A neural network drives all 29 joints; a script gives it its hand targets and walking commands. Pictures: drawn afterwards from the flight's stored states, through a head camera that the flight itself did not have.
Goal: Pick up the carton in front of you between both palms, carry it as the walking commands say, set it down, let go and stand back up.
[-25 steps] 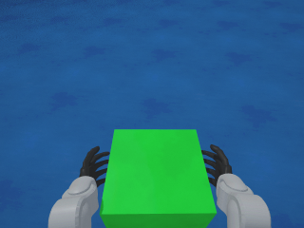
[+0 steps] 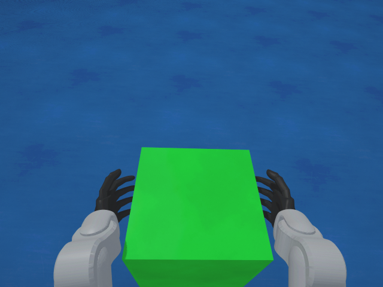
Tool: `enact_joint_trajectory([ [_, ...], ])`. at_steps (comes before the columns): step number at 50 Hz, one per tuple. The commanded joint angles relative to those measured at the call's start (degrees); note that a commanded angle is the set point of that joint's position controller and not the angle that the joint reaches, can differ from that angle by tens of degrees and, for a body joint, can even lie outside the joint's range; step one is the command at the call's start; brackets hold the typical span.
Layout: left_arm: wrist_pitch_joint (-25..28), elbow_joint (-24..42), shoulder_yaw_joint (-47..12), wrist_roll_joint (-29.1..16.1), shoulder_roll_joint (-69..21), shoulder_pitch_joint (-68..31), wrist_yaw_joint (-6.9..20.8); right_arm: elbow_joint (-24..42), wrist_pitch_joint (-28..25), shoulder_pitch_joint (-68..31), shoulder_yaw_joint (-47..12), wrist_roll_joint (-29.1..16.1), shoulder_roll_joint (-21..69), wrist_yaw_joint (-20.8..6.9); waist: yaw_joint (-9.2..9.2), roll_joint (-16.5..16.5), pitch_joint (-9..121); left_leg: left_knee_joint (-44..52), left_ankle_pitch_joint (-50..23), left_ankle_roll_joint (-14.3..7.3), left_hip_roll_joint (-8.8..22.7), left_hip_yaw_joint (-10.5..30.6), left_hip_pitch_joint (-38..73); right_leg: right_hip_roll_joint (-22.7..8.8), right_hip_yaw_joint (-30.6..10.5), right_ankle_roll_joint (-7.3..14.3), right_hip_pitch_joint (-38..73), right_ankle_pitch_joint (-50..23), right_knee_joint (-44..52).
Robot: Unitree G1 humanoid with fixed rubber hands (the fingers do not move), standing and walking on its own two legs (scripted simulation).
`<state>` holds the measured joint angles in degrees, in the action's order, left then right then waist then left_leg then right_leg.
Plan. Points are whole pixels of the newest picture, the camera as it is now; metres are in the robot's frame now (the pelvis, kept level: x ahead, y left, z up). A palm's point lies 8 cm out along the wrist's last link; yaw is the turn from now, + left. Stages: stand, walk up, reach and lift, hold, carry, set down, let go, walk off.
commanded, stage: carry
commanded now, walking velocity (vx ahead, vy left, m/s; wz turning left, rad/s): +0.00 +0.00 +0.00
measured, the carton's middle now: (193, 224) +0.26 +0.00 -0.01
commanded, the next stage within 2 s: hold in 1.56 s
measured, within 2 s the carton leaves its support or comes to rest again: neither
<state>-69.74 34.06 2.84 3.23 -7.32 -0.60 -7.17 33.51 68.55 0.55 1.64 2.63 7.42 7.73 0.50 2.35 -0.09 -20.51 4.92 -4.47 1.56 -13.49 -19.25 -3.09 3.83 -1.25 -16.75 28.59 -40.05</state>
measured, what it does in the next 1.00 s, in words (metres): steps on the spot: right foot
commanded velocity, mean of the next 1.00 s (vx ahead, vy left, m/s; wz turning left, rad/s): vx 0.00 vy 0.00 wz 0.00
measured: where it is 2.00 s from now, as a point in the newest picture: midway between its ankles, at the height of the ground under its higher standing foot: outside the picture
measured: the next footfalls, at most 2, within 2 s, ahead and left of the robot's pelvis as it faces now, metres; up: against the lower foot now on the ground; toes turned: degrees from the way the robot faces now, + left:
right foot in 0.08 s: +0.07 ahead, -0.14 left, +0.00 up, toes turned +3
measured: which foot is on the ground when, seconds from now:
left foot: down 0.00-1.00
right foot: up 0.00-0.06, down 0.08-1.00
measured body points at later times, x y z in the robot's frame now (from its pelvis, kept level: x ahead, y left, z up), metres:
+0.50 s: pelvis +0.11 -0.02 -0.01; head +0.10 -0.02 +0.44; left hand +0.36 +0.14 +0.08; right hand +0.36 -0.17 +0.08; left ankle +0.07 +0.08 -0.74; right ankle +0.03 -0.13 -0.74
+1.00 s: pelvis +0.08 -0.02 +0.00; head +0.06 -0.02 +0.45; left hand +0.35 +0.13 +0.04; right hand +0.35 -0.17 +0.04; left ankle +0.07 +0.08 -0.74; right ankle +0.03 -0.13 -0.74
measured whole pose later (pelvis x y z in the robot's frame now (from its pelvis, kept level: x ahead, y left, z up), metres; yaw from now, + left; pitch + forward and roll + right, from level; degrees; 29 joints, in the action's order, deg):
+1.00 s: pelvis +0.08 -0.02 +0.00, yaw +1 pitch +2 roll +0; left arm -56.5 8.7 4.2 10.0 -7.3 -4.4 -3.3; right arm 8.5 56.7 -4.2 3.5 9.8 7.3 3.6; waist 0.2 0.2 5.8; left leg -28.7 15.8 -0.4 3.9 -10.8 -14.6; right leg -3.2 8.5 -0.1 -10.9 18.9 -28.0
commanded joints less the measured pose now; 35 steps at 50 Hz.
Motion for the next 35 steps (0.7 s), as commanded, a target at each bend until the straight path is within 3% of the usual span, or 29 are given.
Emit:
enact_joint_trajectory([
  [1, 1.94, 6.79, -39.65, -17.48, -49.08, -19.96, 7.43, 7.25, -1.47, -20.54, -37.00, -17.50, 49.20, -8.55, -0.07, -9.78, 23.59, 3.95, -16.29, -2.89, 14.40, 10.83, 18.67, -0.41, 1.03, 0.22, 3.97, -6.26, 10.01],
  [3, 1.80, 6.44, -39.08, -16.70, -48.11, -18.99, 7.24, 6.90, -1.26, -20.58, -36.99, -17.29, 47.96, -8.65, -0.52, -8.48, 23.05, 1.80, -10.64, -1.22, 12.23, 7.60, 14.63, -1.56, 2.61, -0.11, 9.12, -20.45, 18.49],
  [4, 1.41, 6.01, -38.47, -16.27, -47.05, -18.76, 7.16, 6.12, -1.00, -20.28, -36.78, -16.82, 47.14, -8.60, -0.41, -8.08, 22.09, 1.05, -6.13, 0.25, 11.06, 7.03, 11.69, -3.31, 2.11, -0.35, 11.37, -24.11, 19.55],
  [5, 1.02, 4.98, -37.82, -15.72, -45.97, -18.72, 7.04, 5.55, -0.52, -20.60, -36.50, -16.22, 45.93, -8.55, -0.38, -5.97, 19.77, 0.09, -1.97, 1.92, 9.53, 5.41, 10.74, -6.75, -0.98, -0.27, 9.13, -25.25, 20.30],
  [6, 0.61, 3.80, -36.99, -15.10, -44.81, -19.50, 6.94, 4.74, 0.05, -21.17, -36.40, -15.85, 44.96, -8.39, 0.13, -2.85, 17.09, -0.33, -3.72, 3.30, 7.78, 6.04, 10.34, -7.82, -1.57, 0.15, 7.19, -29.45, 17.16],
  [7, 0.13, 2.74, -36.32, -14.96, -43.88, -19.25, 6.90, 3.60, 0.54, -21.06, -36.03, -15.64, 44.10, -8.16, -0.02, -1.23, 16.02, -1.65, -8.76, 3.77, 8.15, 6.79, 10.32, -7.86, -1.02, 0.20, 7.48, -32.73, 15.92],
  [11, -0.63, -0.23, -34.61, -15.17, -42.16, -18.11, 6.78, 1.82, 1.70, -21.18, -35.14, -15.40, 42.54, -7.24, -0.22, 0.07, 17.43, -8.12, -21.72, 4.22, 8.21, 7.02, 11.59, -7.30, -0.60, 0.30, 8.47, -47.45, 13.30],
  [14, -0.62, -0.68, -34.48, -15.61, -42.92, -19.05, 6.77, 1.15, 1.77, -21.70, -34.99, -15.37, 43.56, -6.87, -0.31, 0.18, 18.75, -10.05, -22.04, 4.74, 7.51, 6.53, 11.29, -7.24, -0.29, 0.44, 9.61, -53.15, 11.89],
  [18, -0.07, 0.53, -35.48, -16.67, -45.31, -21.22, 7.04, 1.74, 1.21, -23.02, -35.37, -15.73, 46.00, -6.89, -0.42, -0.41, 19.63, -10.93, -21.69, 4.98, 7.24, 6.48, 11.44, -7.14, -0.17, 0.75, 10.33, -54.87, 10.95],
  [25, 0.72, 1.71, -36.42, -16.68, -46.50, -20.43, 7.24, 2.63, 0.35, -22.02, -35.88, -15.72, 46.99, -7.20, -0.47, -1.82, 21.09, -11.40, -24.19, 4.60, 7.71, 6.95, 12.64, -6.48, 0.38, 0.73, 10.82, -51.12, 10.10],
  [35, 3.89, -5.54, -35.39, -13.05, -42.90, -21.09, 10.22, -4.29, -2.84, -23.06, -34.71, -12.68, 42.99, -10.49, -0.48, -2.12, 17.38, -9.39, -16.78, 4.18, 8.26, 7.61, 10.64, -6.43, 0.35, 1.05, 9.22, -40.92, 11.86],
])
